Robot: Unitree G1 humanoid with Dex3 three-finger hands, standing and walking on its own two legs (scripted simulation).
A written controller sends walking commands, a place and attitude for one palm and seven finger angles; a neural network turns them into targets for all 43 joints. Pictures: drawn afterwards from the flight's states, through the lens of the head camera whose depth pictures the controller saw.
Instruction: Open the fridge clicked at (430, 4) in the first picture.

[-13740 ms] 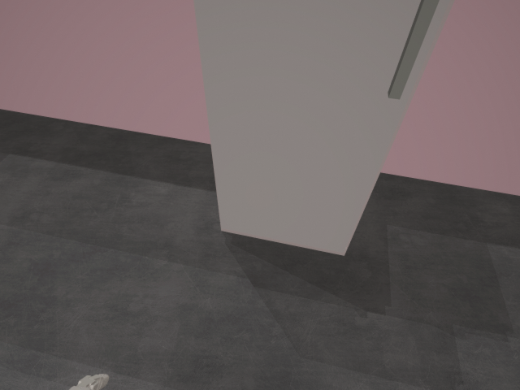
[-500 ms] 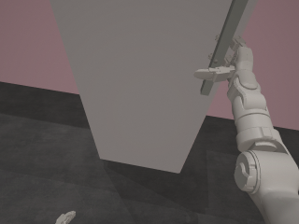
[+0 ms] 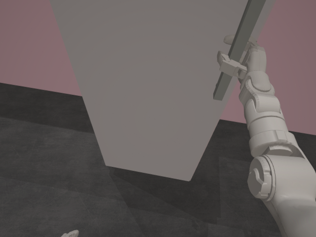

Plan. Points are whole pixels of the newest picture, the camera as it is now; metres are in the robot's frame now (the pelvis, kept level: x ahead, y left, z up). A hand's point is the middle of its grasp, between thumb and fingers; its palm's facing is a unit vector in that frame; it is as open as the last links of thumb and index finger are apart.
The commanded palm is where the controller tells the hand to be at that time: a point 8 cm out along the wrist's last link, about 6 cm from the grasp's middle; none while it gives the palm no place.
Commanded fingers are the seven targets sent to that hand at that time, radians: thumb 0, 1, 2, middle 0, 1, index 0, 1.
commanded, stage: grip the handle and tug to test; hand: right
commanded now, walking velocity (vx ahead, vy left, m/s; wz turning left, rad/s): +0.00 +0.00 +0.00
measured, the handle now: (238, 38) +0.53 -0.12 +0.26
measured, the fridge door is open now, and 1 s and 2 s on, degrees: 0 0 2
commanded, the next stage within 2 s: pull the door a little, standing still in 0.80 s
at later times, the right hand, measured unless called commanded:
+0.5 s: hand (224, 61) +0.49 -0.09 +0.22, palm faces +0.07 +1.00 +0.02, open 5.7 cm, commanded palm +0.44 -0.15 +0.22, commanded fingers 0.00 -0.90 -0.90 0.45 1.40 0.45 1.40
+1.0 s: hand (225, 63) +0.48 -0.09 +0.22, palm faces +0.05 +1.00 +0.01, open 6.0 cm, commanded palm +0.44 -0.15 +0.22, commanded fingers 0.00 -0.90 -0.90 0.45 1.40 0.45 1.40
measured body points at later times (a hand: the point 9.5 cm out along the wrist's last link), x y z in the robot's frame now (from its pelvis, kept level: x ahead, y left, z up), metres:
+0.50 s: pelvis +0.01 +0.01 +0.00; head +0.02 +0.03 +0.45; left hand +0.10 +0.26 -0.12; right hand +0.48 -0.15 +0.22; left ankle +0.02 +0.12 -0.74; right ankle -0.03 -0.12 -0.74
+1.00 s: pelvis +0.05 +0.01 +0.00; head +0.05 +0.03 +0.45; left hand +0.19 +0.25 -0.11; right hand +0.47 -0.15 +0.22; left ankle +0.02 +0.12 -0.74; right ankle -0.03 -0.12 -0.74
